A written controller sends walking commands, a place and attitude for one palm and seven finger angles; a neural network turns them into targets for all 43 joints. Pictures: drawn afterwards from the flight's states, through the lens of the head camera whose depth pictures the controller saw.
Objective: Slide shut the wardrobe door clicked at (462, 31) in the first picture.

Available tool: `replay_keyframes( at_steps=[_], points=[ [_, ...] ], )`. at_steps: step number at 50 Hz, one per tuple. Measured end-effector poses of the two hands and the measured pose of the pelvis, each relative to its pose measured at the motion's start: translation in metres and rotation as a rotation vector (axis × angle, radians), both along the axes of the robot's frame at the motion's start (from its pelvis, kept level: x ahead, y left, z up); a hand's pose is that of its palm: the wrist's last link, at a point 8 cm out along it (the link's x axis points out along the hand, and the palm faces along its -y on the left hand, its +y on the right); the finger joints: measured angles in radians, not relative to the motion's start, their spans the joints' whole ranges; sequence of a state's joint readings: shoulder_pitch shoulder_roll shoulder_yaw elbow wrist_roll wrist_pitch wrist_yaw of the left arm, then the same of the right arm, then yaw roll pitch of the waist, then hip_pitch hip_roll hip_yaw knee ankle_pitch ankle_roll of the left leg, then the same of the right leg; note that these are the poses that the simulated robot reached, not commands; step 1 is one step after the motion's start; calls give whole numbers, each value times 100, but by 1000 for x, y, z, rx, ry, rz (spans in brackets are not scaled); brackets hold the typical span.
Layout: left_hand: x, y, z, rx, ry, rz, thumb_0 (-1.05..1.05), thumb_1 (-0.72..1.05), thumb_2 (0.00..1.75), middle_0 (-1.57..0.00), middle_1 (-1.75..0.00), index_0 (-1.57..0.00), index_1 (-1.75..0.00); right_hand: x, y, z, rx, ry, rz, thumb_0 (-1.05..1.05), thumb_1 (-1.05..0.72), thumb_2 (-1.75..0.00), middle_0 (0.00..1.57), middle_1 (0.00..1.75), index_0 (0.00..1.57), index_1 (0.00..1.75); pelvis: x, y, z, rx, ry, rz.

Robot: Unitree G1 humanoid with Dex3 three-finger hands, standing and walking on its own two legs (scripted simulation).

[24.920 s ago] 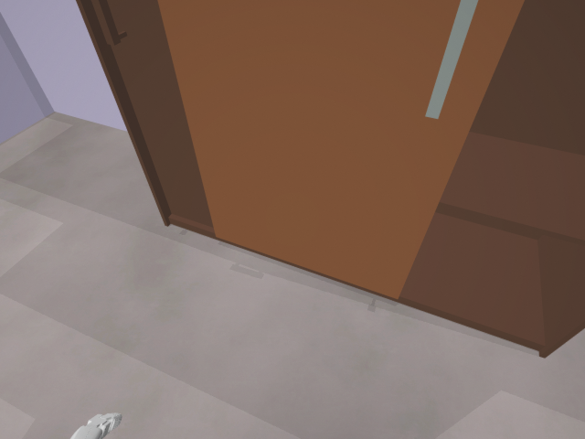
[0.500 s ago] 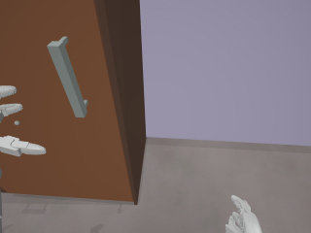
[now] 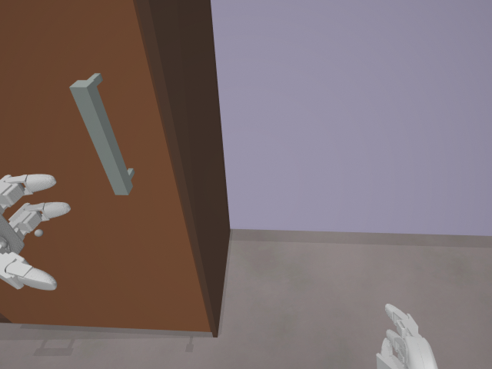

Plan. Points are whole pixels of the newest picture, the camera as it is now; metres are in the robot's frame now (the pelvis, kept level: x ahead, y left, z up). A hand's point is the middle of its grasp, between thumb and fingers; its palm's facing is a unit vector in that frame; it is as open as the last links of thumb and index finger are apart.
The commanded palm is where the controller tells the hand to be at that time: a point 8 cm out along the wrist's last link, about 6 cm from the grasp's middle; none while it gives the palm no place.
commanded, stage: draw the hand back to the body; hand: left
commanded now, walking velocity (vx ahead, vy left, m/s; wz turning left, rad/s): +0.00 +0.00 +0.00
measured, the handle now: (110, 137) +0.43 +0.31 +0.19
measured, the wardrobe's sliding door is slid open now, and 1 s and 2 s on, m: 0.00 0.00 0.00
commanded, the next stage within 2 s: step back with the hand held close in 1.08 s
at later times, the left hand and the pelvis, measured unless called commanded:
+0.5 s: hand (58, 227) +0.24 +0.30 +0.17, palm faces +0.48 -0.81 -0.35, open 10.8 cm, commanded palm +0.18 +0.33 +0.18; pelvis +0.02 +0.02 +0.01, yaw -2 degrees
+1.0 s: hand (68, 241) +0.22 +0.27 +0.17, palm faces +0.45 -0.81 -0.37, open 7.5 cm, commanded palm +0.17 +0.31 +0.18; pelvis +0.02 +0.01 +0.01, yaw -1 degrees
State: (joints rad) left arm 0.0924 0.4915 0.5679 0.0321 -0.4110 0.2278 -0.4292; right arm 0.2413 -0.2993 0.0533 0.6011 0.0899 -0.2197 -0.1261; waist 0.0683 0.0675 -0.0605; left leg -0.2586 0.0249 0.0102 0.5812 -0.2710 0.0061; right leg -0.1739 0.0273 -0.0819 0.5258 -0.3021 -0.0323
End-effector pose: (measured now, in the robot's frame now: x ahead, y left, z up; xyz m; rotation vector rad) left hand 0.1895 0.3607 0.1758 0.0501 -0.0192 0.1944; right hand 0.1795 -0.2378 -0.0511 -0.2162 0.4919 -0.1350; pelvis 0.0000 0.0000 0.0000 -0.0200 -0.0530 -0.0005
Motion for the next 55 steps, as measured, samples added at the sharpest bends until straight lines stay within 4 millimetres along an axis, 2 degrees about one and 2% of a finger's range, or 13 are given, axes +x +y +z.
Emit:
replay_keyframes(
  at_steps=[2,6,9,14,20,29,40,46,55],
  points=[
    [-1,-5,-5,46,15,30,-1,-50,22,-25,-113,-25,-112,2,4,0,-13,4,21,1,-90,-90,20,30,20,30,-2,1,0,-3,-3,5],
    [-2,-7,-4,210,-18,225,-1,-41,26,-25,-107,-24,-107,3,15,-1,-29,28,70,1,-90,-90,20,30,20,30,-6,2,2,-7,1,12],
    [-6,-12,-1,278,-64,297,-1,-33,30,-25,-102,-24,-102,1,23,-5,-22,57,77,1,-90,-90,20,30,20,30,-6,5,4,-3,9,2],
    [-11,-17,9,349,-121,339,-1,-16,38,-24,-93,-24,-92,-3,34,-16,1,123,72,1,-90,-90,20,30,20,30,3,13,6,6,10,-9],
    [-6,-20,10,377,-122,332,-1,5,48,-24,-80,-23,-80,-5,41,-25,22,184,52,1,-90,-90,21,30,20,30,16,19,8,14,-1,-19],
    [5,-38,7,384,-108,244,0,37,64,-23,-61,-22,-61,8,37,-18,19,173,27,1,-90,-90,21,30,20,30,27,22,9,16,-8,-32],
    [-4,-51,5,386,-83,223,1,74,82,-22,-39,-21,-39,20,30,-10,9,151,33,1,-90,-90,20,30,20,30,28,16,10,14,-11,-30],
    [-12,-52,5,387,-78,248,1,84,87,-21,-33,-21,-33,18,28,-12,14,159,38,1,-90,-90,20,30,20,30,24,11,10,14,-20,-25],
    [-19,-61,6,377,-85,255,1,89,89,-21,-31,-20,-30,8,23,-16,22,169,37,1,-90,-90,20,30,20,30,17,4,11,16,-35,-21]
  ],
)
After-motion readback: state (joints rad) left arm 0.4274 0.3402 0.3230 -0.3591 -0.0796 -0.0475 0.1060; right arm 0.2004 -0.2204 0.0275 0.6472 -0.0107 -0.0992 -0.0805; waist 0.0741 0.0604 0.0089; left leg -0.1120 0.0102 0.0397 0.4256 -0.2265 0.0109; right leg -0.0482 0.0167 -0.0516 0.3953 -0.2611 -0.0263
